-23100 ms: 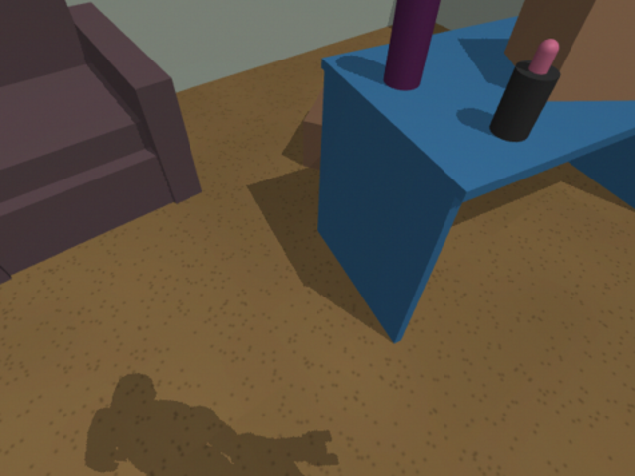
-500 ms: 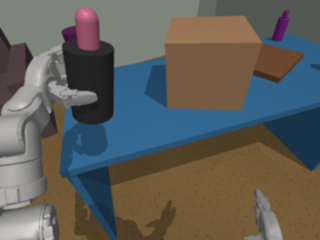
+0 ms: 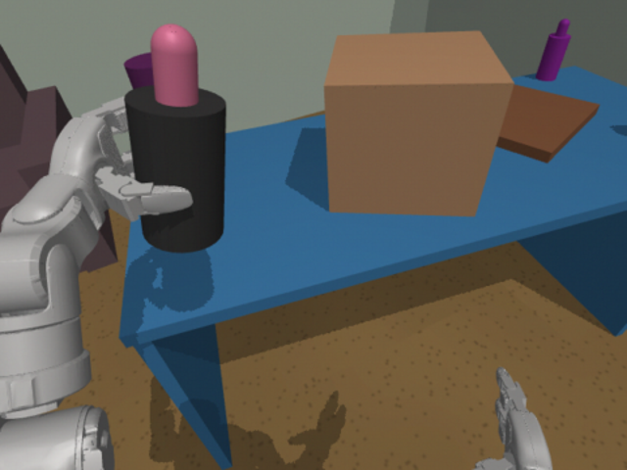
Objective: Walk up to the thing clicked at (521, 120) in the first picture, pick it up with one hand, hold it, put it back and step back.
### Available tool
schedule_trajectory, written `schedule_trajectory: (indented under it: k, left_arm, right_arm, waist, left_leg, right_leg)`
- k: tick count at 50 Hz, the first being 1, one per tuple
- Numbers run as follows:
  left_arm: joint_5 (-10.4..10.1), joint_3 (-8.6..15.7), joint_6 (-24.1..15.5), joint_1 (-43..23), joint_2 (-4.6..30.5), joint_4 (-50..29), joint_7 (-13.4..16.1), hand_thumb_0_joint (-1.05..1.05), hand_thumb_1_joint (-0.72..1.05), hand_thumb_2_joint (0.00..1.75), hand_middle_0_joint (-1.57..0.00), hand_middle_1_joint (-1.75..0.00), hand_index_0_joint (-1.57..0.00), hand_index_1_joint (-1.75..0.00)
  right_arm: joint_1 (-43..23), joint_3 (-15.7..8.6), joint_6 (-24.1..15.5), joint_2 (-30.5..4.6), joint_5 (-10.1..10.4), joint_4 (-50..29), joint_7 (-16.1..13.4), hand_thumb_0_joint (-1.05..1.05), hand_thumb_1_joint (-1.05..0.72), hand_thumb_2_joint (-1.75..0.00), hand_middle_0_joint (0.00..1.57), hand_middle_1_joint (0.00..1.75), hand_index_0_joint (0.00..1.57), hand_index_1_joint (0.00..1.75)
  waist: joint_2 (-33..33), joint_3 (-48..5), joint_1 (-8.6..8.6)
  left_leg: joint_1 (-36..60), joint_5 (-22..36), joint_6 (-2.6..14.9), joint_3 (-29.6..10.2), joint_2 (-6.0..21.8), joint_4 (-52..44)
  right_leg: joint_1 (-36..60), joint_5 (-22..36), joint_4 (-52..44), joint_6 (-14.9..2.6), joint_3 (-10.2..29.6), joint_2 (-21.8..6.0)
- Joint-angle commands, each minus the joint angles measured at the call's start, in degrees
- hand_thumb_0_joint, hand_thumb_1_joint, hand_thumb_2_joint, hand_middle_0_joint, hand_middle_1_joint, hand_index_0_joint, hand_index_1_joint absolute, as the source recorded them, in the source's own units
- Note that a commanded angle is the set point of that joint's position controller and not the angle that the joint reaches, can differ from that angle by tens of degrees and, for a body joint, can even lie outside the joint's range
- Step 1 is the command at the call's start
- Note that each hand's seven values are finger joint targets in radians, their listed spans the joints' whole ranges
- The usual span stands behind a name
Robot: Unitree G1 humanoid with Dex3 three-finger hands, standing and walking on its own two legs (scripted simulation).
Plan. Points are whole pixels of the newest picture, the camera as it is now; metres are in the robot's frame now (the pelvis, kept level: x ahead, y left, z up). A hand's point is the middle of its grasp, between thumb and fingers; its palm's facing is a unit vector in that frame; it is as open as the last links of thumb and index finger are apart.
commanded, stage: hold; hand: left
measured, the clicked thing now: (179, 143) +0.34 +0.12 +0.30
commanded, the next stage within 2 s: crouch in 1.52 s
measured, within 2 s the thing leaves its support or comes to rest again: neither
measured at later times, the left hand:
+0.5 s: hand (145, 155) +0.34 +0.16 +0.29, palm faces -0.01 -1.00 -0.04, open 11.9 cm
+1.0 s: hand (143, 156) +0.34 +0.16 +0.29, palm faces -0.01 -1.00 -0.04, open 11.9 cm
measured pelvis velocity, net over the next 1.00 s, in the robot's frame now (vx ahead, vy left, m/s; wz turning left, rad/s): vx -0.01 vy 0.00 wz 0.00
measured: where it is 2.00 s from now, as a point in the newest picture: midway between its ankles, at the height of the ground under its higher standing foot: outside the picture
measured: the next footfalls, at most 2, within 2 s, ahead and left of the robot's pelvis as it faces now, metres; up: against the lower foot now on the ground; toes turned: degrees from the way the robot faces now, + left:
none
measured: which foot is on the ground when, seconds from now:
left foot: down 0.00-1.00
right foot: down 0.00-1.00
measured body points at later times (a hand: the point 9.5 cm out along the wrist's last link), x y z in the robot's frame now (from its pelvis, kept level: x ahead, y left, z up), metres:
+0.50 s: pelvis +0.00 +0.00 +0.00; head -0.04 -0.03 +0.45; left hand +0.34 +0.21 +0.29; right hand +0.17 -0.25 -0.07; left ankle +0.00 +0.12 -0.73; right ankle +0.02 -0.13 -0.73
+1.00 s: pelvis -0.01 +0.00 +0.00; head -0.05 -0.03 +0.45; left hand +0.33 +0.21 +0.29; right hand +0.17 -0.25 -0.06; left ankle +0.00 +0.12 -0.73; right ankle +0.02 -0.13 -0.73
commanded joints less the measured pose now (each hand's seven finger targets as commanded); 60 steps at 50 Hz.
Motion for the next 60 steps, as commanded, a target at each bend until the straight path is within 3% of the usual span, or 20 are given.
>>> schedule_trajectory:
  k: [1,2,4,6,8,10,11,18,20,22,23,30,37,46,48,51,54,56,58,60]
  left_arm:
    - [-1.3,7.7,-7.4,-33.4,14.0,-15.0,1.2,0.0,-0.11,1.19,-1.17,-1.35,-1.19,-1.36]
    - [-1.2,9.7,-7.3,-33.0,16.5,-13.5,1.3,0.0,-0.12,1.18,-1.18,-1.35,-1.19,-1.36]
    - [-1.1,7.0,-7.5,-34.9,14.2,-13.4,0.9,0.0,-0.13,1.19,-1.19,-1.36,-1.2,-1.38]
    - [-1.1,7.8,-7.1,-32.7,14.2,-9.4,0.6,0.0,-0.12,1.2,-1.2,-1.36,-1.21,-1.38]
    - [-0.9,5.4,-6.9,-32.3,12.5,-9.9,0.0,0.0,-0.13,1.2,-1.2,-1.37,-1.21,-1.38]
    - [-0.7,6.6,-6.6,-31.4,13.9,-9.3,-0.4,0.0,-0.11,1.21,-1.22,-1.38,-1.23,-1.39]
    - [-0.9,4.9,-6.5,-32.6,12.4,-11.2,-0.7,0.0,-0.11,1.2,-1.22,-1.38,-1.24,-1.39]
    - [-1.3,8.7,-6.2,-32.3,15.8,-11.6,-0.2,0.0,-0.12,1.2,-1.21,-1.38,-1.22,-1.39]
    - [-1.4,7.2,-6.6,-33.0,13.9,-12.7,-0.3,0.0,-0.09,1.21,-1.19,-1.38,-1.21,-1.39]
    - [-1.4,8.5,-6.6,-32.7,15.4,-11.3,0.2,0.0,-0.12,1.21,-1.21,-1.39,-1.23,-1.4]
    - [-1.2,6.5,-6.6,-33.9,13.5,-11.7,0.3,0.0,-0.12,1.21,-1.2,-1.38,-1.22,-1.39]
    - [-0.5,5.4,-7.6,-33.2,13.2,-13.9,0.0,0.0,-0.1,1.22,-1.21,-1.38,-1.22,-1.4]
    - [-1.0,8.7,-7.7,-32.8,16.0,-12.4,-0.4,0.0,-0.14,1.22,-1.21,-1.4,-1.23,-1.41]
    - [-0.9,5.1,-6.8,-31.8,11.7,-7.8,-0.7,0.0,-0.14,1.22,-1.19,-1.39,-1.2,-1.4]
    - [-0.8,7.2,-7.3,-33.1,14.9,-10.3,-0.5,0.0,-0.11,1.22,-1.19,-1.39,-1.21,-1.4]
    - [-0.9,5.5,-7.4,-32.6,11.9,-9.7,-0.6,0.0,-0.13,1.22,-1.19,-1.38,-1.21,-1.39]
    - [-0.5,8.9,-8.0,-34.5,17.2,-12.5,-0.1,0.0,-0.14,1.23,-1.2,-1.39,-1.22,-1.41]
    - [-0.7,6.6,-7.7,-34.3,13.6,-11.0,0.2,0.0,-0.17,1.23,-1.19,-1.4,-1.21,-1.41]
    - [-0.6,9.4,-8.3,-35.1,17.3,-12.3,0.4,0.0,-0.14,1.24,-1.2,-1.4,-1.22,-1.42]
    - [-0.4,7.1,-8.2,-34.5,14.7,-11.9,0.3,0.0,-0.16,1.24,-1.2,-1.41,-1.22,-1.42]
  right_arm:
    - [-8.7,-1.8,-3.7,-5.7,0.1,-9.2,-0.5,0.0,0.53,-0.06,0.05,0.05,0.05,0.05]
    - [-7.5,-2.6,-3.7,-6.9,0.1,-8.0,-0.8,0.0,0.53,-0.06,0.05,0.05,0.05,0.05]
    - [-8.7,-1.1,-4.0,-5.4,0.1,-10.0,-0.9,0.0,0.52,-0.06,0.05,0.05,0.05,0.05]
    - [-7.7,-1.8,-4.0,-6.1,0.0,-7.5,-1.1,0.0,0.52,-0.06,0.05,0.05,0.05,0.05]
    - [-9.0,-0.8,-4.3,-5.3,0.3,-9.5,-0.8,0.0,0.52,-0.06,0.05,0.05,0.05,0.05]
    - [-6.9,-1.4,-3.9,-6.1,0.2,-7.7,-0.8,0.0,0.53,-0.06,0.05,0.05,0.05,0.05]
    - [-8.0,-0.6,-4.0,-5.6,0.3,-9.4,-0.5,0.0,0.53,-0.06,0.05,0.05,0.05,0.05]
    - [-7.6,-3.4,-4.1,-8.1,0.5,-8.6,-0.8,0.0,0.53,-0.06,0.05,0.05,0.05,0.05]
    - [-8.2,-1.3,-4.4,-5.6,0.4,-8.8,-0.6,0.0,0.53,-0.06,0.05,0.05,0.05,0.05]
    - [-8.1,-2.2,-4.3,-6.7,0.4,-8.5,-0.9,0.0,0.53,-0.06,0.05,0.05,0.05,0.05]
    - [-9.0,-0.7,-4.6,-5.2,0.5,-9.5,-0.7,0.0,0.53,-0.06,0.05,0.05,0.05,0.05]
    - [-8.0,-2.0,-4.8,-6.3,0.4,-9.4,-0.4,0.0,0.53,-0.06,0.05,0.05,0.05,0.05]
    - [-7.8,-2.6,-5.6,-6.7,0.0,-7.4,-1.0,0.0,0.52,-0.06,0.05,0.05,0.05,0.05]
    - [-8.3,-1.2,-6.0,-5.6,0.3,-9.2,-0.6,0.0,0.53,-0.06,0.05,0.05,0.05,0.05]
    - [-7.8,-2.1,-6.0,-6.3,0.4,-8.0,-0.6,0.0,0.53,-0.06,0.05,0.05,0.05,0.05]
    - [-7.7,-1.4,-6.2,-5.5,0.2,-9.2,-0.3,0.0,0.53,-0.06,0.05,0.05,0.05,0.05]
    - [-5.7,-2.3,-5.8,-6.3,0.1,-7.0,-0.6,0.0,0.53,-0.06,0.05,0.05,0.05,0.05]
    - [-9.3,-1.6,-6.5,-5.7,0.1,-10.4,-0.5,0.0,0.52,-0.06,0.05,0.05,0.05,0.05]
    - [-8.1,-2.3,-6.0,-6.1,0.1,-7.9,-1.0,0.0,0.52,-0.06,0.05,0.05,0.05,0.05]
    - [-7.5,-1.3,-6.1,-5.2,0.0,-7.7,-0.8,0.0,0.53,-0.06,0.05,0.05,0.05,0.05]
  waist:
    - [-3.5,-14.0,0.09]
    - [-4.2,-14.2,0.21]
    - [-3.6,-14.3,-0.09]
    - [-5.1,-13.0,-0.24]
    - [-2.9,-13.6,0.18]
    - [-4.1,-13.2,-0.01]
    - [-3.5,-13.7,-0.07]
    - [-5.5,-13.2,0.21]
    - [-4.7,-12.8,0.43]
    - [-5.4,-12.9,0.12]
    - [-3.6,-13.1,0.38]
    - [-1.7,-14.4,-0.02]
    - [-2.3,-13.8,-0.09]
    - [-4.2,-12.0,-0.03]
    - [-2.4,-12.5,0.29]
    - [-3.4,-13.1,-0.1]
    - [-2.4,-14.2,-0.01]
    - [-3.7,-14.8,0.24]
    - [-3.1,-14.7,0.5]
    - [-2.2,-13.9,0.37]
  left_leg:
    - [5.6,12.3,1.03,-0.6,-1.5,-4.0]
    - [5.8,11.4,1.16,-0.7,-1.5,-4.1]
    - [5.4,11.1,1.2,-0.4,-1.6,-4.0]
    - [4.7,11.3,1.24,-0.5,-1.5,-4.0]
    - [5.0,11.5,1.2,-0.2,-1.8,-3.9]
    - [4.8,10.9,1.32,-0.3,-1.6,-4.0]
    - [5.3,10.8,1.3,-0.2,-1.7,-4.2]
    - [4.9,8.8,1.35,-0.6,-1.5,-4.8]
    - [4.3,9.5,1.39,-0.2,-1.7,-4.5]
    - [4.6,9.9,1.43,-0.4,-1.6,-4.3]
    - [4.3,10.4,1.32,-0.1,-1.8,-4.1]
    - [6.0,12.0,0.63,-0.8,-1.2,-4.3]
    - [5.3,12.2,0.55,-1.0,-0.9,-4.4]
    - [4.1,9.4,1.0,-0.7,-1.2,-5.0]
    - [4.3,8.8,0.89,-0.6,-1.3,-5.1]
    - [4.6,9.4,0.89,-0.8,-1.0,-5.0]
    - [5.1,10.1,1.07,-0.3,-1.4,-4.3]
    - [4.5,9.8,1.21,-0.3,-1.6,-4.4]
    - [4.5,9.4,1.15,-0.4,-1.5,-4.5]
    - [4.1,9.3,1.0,-0.4,-1.4,-4.7]
  right_leg:
    - [3.1,10.4,-4.7,-1.05,-1.7,2.2]
    - [3.2,9.5,-4.6,-1.01,-1.7,2.1]
    - [3.0,9.5,-4.9,-1.01,-1.5,2.0]
    - [2.5,9.8,-4.8,-0.96,-1.7,2.1]
    - [2.5,10.0,-4.7,-1.19,-1.6,2.0]
    - [2.1,9.3,-4.9,-1.12,-1.6,2.0]
    - [2.3,9.4,-5.1,-1.09,-1.6,2.1]
    - [2.4,7.1,-5.4,-0.94,-1.8,2.4]
    - [2.5,7.7,-5.4,-0.94,-1.6,2.2]
    - [2.4,8.4,-5.2,-0.8,-1.5,2.2]
    - [2.1,8.8,-5.0,-1.0,-1.5,2.1]
    - [1.7,9.8,-4.2,-1.39,-1.8,2.6]
    - [2.3,9.7,-4.2,-1.34,-1.9,2.7]
    - [1.3,7.9,-4.8,-1.22,-1.9,2.7]
    - [1.3,7.4,-4.8,-1.29,-1.9,2.6]
    - [1.4,7.9,-4.6,-1.29,-1.9,2.7]
    - [1.9,8.3,-4.7,-1.2,-1.6,2.5]
    - [3.0,8.3,-4.9,-1.13,-1.6,2.4]
    - [2.6,7.8,-4.9,-1.12,-1.5,2.4]
    - [2.2,7.8,-4.7,-1.4,-1.6,2.4]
